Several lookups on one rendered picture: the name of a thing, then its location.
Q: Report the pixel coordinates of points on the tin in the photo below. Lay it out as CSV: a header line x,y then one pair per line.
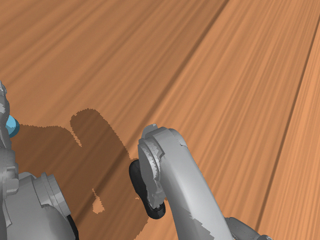
x,y
12,126

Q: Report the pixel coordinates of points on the left robot hand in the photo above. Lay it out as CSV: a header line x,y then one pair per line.
x,y
4,106

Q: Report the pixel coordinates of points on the right robot hand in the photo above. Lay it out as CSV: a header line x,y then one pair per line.
x,y
239,230

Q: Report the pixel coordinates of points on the right robot foot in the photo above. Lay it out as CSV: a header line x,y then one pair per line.
x,y
141,190

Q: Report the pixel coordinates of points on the left robot arm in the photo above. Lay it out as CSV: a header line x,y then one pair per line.
x,y
9,175

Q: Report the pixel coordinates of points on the left robot foot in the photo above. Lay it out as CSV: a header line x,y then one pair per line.
x,y
73,226

